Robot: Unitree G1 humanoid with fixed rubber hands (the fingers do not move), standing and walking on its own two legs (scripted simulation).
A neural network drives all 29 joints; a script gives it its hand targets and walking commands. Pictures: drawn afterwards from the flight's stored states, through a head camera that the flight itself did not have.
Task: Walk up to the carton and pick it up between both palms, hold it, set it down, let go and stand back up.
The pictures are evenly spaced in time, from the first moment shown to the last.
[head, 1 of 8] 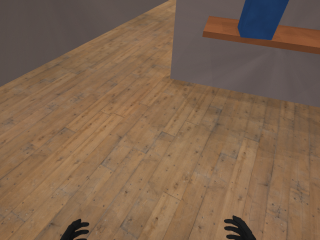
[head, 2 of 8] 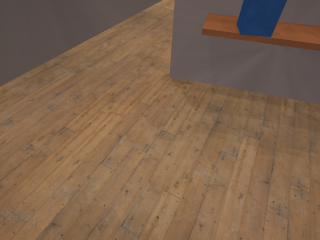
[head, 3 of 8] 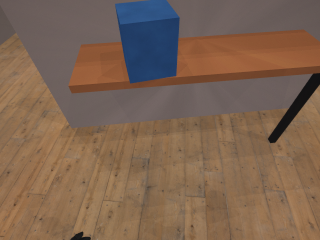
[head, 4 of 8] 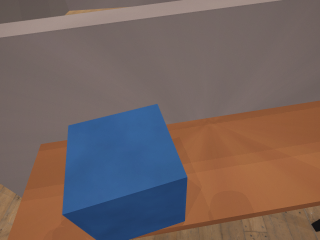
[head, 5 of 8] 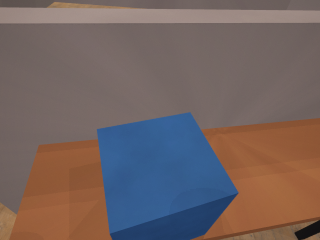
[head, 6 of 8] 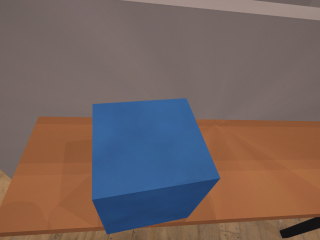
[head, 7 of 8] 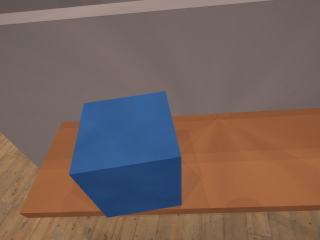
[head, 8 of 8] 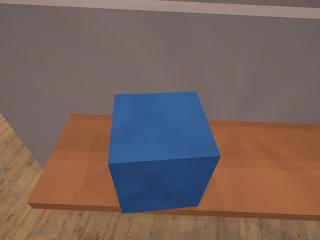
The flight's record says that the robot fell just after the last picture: no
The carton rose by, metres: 0.00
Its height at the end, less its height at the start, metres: +0.00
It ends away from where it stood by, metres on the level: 0.00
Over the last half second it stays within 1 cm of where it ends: yes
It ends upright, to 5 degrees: yes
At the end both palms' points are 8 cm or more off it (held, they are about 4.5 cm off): yes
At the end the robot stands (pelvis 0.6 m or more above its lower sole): yes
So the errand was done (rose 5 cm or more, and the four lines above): no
